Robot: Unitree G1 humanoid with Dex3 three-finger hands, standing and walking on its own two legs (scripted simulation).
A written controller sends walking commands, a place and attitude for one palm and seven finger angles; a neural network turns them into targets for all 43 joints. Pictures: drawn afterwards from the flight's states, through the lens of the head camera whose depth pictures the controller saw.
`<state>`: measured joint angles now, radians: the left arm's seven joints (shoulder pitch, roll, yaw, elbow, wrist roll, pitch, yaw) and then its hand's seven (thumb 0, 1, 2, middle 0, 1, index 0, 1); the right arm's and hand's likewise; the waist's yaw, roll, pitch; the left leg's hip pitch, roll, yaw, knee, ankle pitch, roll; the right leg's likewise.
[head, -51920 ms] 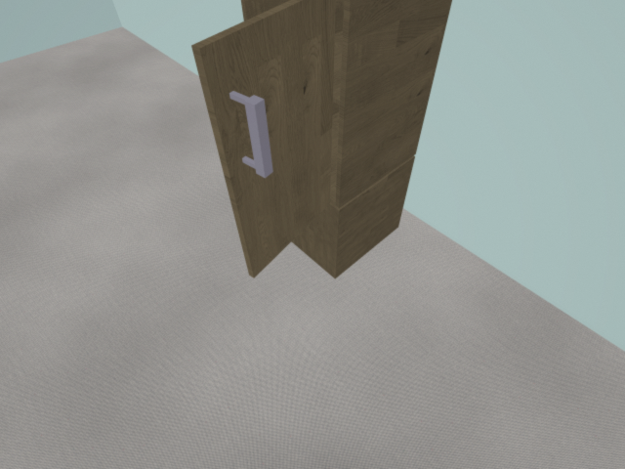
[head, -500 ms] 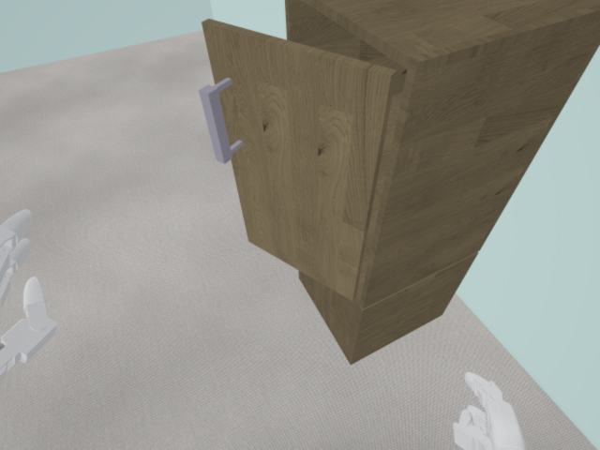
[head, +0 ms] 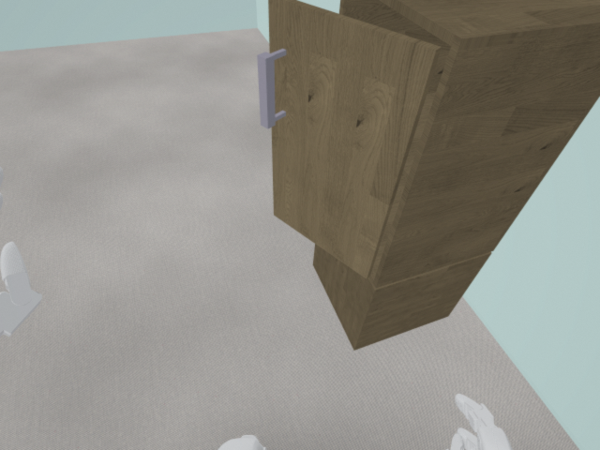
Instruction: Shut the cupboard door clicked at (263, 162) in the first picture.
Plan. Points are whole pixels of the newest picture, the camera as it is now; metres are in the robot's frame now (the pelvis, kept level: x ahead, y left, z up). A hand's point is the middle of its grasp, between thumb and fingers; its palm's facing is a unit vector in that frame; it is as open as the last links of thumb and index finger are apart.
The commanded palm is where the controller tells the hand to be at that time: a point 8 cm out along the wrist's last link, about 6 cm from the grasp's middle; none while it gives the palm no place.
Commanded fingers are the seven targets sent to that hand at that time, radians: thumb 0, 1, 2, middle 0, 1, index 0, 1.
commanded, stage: step back with the hand held close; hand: left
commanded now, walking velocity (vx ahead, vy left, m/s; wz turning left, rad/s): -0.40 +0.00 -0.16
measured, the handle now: (274, 89) +0.77 +0.10 +0.11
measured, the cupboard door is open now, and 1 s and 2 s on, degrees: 28 28 28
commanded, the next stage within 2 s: stop stepping back and stand still in 0.30 s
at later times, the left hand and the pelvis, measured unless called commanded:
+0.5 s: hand (21, 401) +0.12 +0.22 +0.19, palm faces +0.30 -0.85 -0.42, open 7.5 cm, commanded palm +0.05 +0.28 +0.20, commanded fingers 0.00 0.90 0.90 -0.20 -0.30 -0.20 -0.30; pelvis -0.12 +0.00 +0.01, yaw -8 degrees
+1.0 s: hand out of the picture +0.08 +0.24 +0.19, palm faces +0.28 -0.85 -0.44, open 7.5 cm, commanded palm +0.02 +0.30 +0.20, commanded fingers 0.00 0.90 0.90 -0.20 -0.30 -0.20 -0.30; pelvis -0.16 +0.02 +0.02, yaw -8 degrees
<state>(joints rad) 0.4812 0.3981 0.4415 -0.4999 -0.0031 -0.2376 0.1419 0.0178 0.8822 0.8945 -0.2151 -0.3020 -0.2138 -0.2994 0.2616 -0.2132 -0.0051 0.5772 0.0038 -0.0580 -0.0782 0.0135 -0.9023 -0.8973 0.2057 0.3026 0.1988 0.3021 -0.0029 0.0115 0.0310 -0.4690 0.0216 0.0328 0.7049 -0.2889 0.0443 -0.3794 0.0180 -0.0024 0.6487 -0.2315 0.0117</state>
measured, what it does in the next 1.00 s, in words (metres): walks backwards: left foot, then right foot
